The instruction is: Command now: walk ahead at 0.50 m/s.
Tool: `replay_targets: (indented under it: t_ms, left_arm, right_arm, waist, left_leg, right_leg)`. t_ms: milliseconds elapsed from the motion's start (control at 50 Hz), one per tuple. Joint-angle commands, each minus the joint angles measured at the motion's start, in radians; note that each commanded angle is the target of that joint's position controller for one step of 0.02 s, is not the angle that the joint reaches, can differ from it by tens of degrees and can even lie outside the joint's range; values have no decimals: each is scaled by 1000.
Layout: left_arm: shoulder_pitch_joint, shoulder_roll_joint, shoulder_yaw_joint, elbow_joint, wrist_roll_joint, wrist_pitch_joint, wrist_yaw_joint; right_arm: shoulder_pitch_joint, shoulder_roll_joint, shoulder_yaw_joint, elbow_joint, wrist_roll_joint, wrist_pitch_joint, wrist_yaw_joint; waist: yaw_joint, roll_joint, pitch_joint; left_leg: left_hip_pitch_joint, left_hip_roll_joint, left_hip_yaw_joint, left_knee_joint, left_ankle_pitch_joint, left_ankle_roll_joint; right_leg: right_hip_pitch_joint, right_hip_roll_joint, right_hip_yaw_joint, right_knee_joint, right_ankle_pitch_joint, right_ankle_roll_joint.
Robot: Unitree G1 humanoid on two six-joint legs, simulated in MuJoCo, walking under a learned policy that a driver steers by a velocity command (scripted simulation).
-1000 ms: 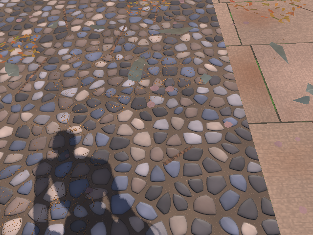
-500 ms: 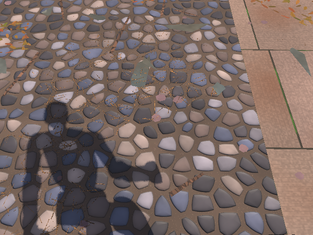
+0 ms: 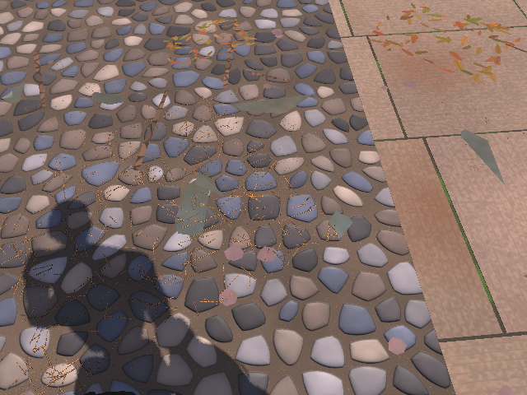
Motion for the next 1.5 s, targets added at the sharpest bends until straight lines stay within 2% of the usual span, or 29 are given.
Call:
replay_targets:
  t_ms: [20, 40, 60, 80, 100, 140, 240, 460, 520, 560, 580, 600, 620, 640, 660, 700, 780, 900, 1020, 1080, 1120, 1140, 1160, 1180, 1200, 1220, 1260, 1340, 1500]
  left_arm:
    - [428, 289, 95, 58, 21, -8, 15]
    - [465, 287, 88, 73, 17, -4, 7]
    - [421, 202, 62, 68, 9, -6, 8]
    - [318, 167, 50, 44, 6, -6, 11]
    - [238, 139, 39, 28, 15, -6, 9]
    - [187, 94, 26, 30, 31, -10, 1]
    - [263, 143, 38, 73, 25, -13, 21]
    - [421, 166, 46, 146, 3, 24, 49]
    - [384, 188, 56, 143, 1, 37, 54]
    - [351, 162, 45, 128, 8, 46, 54]
    - [434, 84, 20, 108, 21, 37, 48]
    - [490, 11, -6, 121, 17, 12, 39]
    - [395, 119, 22, 107, -13, -8, 34]
    - [307, 153, 30, 76, -27, -19, 35]
    - [261, 152, 34, 69, -17, -20, 42]
    - [286, 117, 42, 77, -2, 4, 49]
    - [246, 89, 44, 61, 7, 34, 55]
    - [41, 65, 37, 1, 11, 23, 40]
    - [-115, 68, 22, -60, -1, 10, 7]
    - [-59, 107, 34, -60, -3, 1, -4]
    - [197, 181, 74, 17, 4, 0, 4]
    - [385, 258, 94, 55, 17, 3, 14]
    - [433, 304, 101, 80, 14, 7, 7]
    - [416, 207, 72, 71, 8, 5, 7]
    - [326, 171, 60, 54, 7, 3, 11]
    - [242, 152, 51, 35, 13, 1, 11]
    - [177, 104, 36, 32, 33, -5, 6]
    - [219, 138, 43, 61, 24, -10, 17]
    - [343, 161, 45, 110, 10, 6, 43]
  right_arm:
    - [32, -62, 4, -75, -18, -9, 1]
    - [96, 21, 31, -64, -11, -35, 11]
    - [2, -97, 1, -76, 20, -56, 16]
    - [-89, -134, -7, -109, 34, -67, 16]
    - [-135, -131, -11, -115, 23, -68, 9]
    - [-113, -93, -18, -109, 8, -43, 4]
    - [-193, -66, -23, -141, -6, -11, -4]
    - [-515, -45, -3, -252, 7, -36, 43]
    - [-441, -89, -19, -246, 8, -45, 52]
    - [-154, -172, -62, -161, 1, -45, 42]
    - [4, -262, -85, -130, -20, -42, 35]
    - [42, -258, -77, -116, -11, -39, 41]
    - [-1, -180, -54, -120, -1, -41, 40]
    - [-99, -148, -43, -141, 1, -43, 37]
    - [-178, -122, -34, -157, -8, -43, 37]
    - [-234, -75, -20, -157, -27, -49, 44]
    - [-180, -115, -29, -124, -21, -54, 29]
    - [-89, -131, -27, -91, -10, -40, 3]
    - [7, -145, -35, -39, 0, -17, -2]
    - [-21, -166, -45, -38, 3, -4, -8]
    - [-62, -150, -37, -51, 3, 5, -7]
    - [-50, -118, -21, -75, -15, 3, -7]
    - [76, 23, 18, -72, -13, -19, 6]
    - [5, -83, -5, -66, 9, -43, 12]
    - [-92, -132, -19, -101, 31, -58, 15]
    - [-145, -130, -19, -111, 29, -62, 8]
    - [-145, -107, -30, -109, 9, -44, 1]
    - [-168, -65, -30, -120, 1, -9, -6]
    - [-434, -40, -16, -196, -2, -18, 15]
  waist:
    - [192, -75, -310]
    - [164, -263, -416]
    - [178, -178, -319]
    - [156, -126, -183]
    - [126, -40, -115]
    - [63, -53, -62]
    - [55, -31, 10]
    - [139, -43, 90]
    - [77, -73, 36]
    - [-59, -54, -143]
    - [-57, 114, -306]
    - [-34, 296, -416]
    - [-49, 215, -320]
    - [-28, 164, -185]
    - [3, 83, -115]
    - [68, 96, -62]
    - [83, 80, -5]
    - [28, 75, 40]
    - [-15, 73, 89]
    - [39, 103, 46]
    - [168, 97, -111]
    - [220, -19, -264]
    - [146, -284, -385]
    - [182, -184, -355]
    - [168, -142, -215]
    - [137, -51, -135]
    - [73, -43, -68]
    - [50, -42, -9]
    - [124, -38, 54]
  left_leg:
    - [-444, 88, 7, 693, 551, 58]
    - [-714, -56, -97, 932, -137, 29]
    - [-822, 9, -181, 1034, -125, 54]
    - [-858, 65, -144, 1022, -25, 70]
    - [-811, 112, -123, 972, 69, 70]
    - [-696, 164, -126, 882, 158, 65]
    - [-779, 181, -103, 692, 303, 20]
    - [-797, 108, -53, 228, 470, 39]
    - [-648, 63, -22, 196, 363, 80]
    - [-226, 38, -8, 202, 387, 136]
    - [174, 284, -354, 212, 338, 254]
    - [341, 418, -751, 43, 181, 343]
    - [275, 381, -703, 5, 95, 292]
    - [123, 355, -559, -16, 153, 252]
    - [-33, 322, -453, -47, 244, 234]
    - [-219, 261, -322, -111, 337, 216]
    - [-276, 242, -221, -188, 419, 240]
    - [-217, 199, -112, -207, 457, 195]
    - [-35, 264, -112, -143, 484, 190]
    - [21, 287, -110, -44, 703, 163]
    - [-59, 211, -47, 245, 937, 119]
    - [-285, 146, -3, 567, 645, 82]
    - [-677, -47, -43, 896, -75, 25]
    - [-786, -3, -177, 1014, -149, 46]
    - [-847, 47, -157, 1025, -65, 63]
    - [-812, 101, -127, 982, 31, 64]
    - [-705, 158, -128, 887, 124, 60]
    - [-720, 180, -109, 741, 210, 29]
    - [-744, 128, -52, 323, 538, 4]
  right_leg:
    - [761, -233, 333, 19, -69, -179]
    - [946, -372, 746, -149, -234, -271]
    - [878, -333, 698, -188, -307, -217]
    - [724, -306, 545, -207, -234, -177]
    - [569, -270, 434, -239, -130, -160]
    - [395, -205, 298, -303, -41, -143]
    - [353, -184, 180, -376, 88, -165]
    - [569, -213, 94, -326, 95, -115]
    - [617, -230, 87, -217, 332, -87]
    - [493, -142, 18, 124, 488, -36]
    - [143, -31, -28, 507, 147, 21]
    - [-107, 107, 82, 744, -547, 49]
    - [-218, 46, 163, 845, -540, 27]
    - [-258, -8, 127, 834, -443, 12]
    - [-215, -56, 106, 782, -348, 11]
    - [-93, -108, 111, 692, -259, 12]
    - [-134, -125, 93, 551, -148, 43]
    - [-167, -87, 53, 205, 138, 64]
    - [-200, -51, 37, 43, 76, 40]
    - [-79, -13, 13, 7, -32, -1]
    - [298, 40, -28, -10, -13, -52]
    - [622, -151, 191, 19, 1, -119]
    - [932, -359, 674, -108, -205, -273]
    - [907, -334, 727, -179, -307, -234]
    - [779, -307, 581, -196, -264, -191]
    - [625, -273, 467, -224, -158, -171]
    - [424, -216, 333, -283, -40, -155]
    - [340, -194, 228, -369, 10, -172]
    - [411, -148, 91, -390, 35, -122]
Velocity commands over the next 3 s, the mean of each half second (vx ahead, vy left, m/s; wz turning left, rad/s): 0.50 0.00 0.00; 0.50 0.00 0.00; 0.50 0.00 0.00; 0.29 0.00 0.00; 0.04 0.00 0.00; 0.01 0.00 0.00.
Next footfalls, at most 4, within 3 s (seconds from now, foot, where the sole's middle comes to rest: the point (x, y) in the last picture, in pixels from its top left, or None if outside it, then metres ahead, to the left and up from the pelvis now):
0.56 left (215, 386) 0.50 0.13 -0.76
1.12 right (296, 267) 0.82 -0.11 -0.76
1.68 left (211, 189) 1.13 0.14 -0.76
2.08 right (285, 182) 1.15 -0.10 -0.76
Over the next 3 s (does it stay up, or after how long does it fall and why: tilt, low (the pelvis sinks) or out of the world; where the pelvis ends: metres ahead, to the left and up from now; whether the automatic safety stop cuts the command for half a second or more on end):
stays up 1.10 0.03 0.02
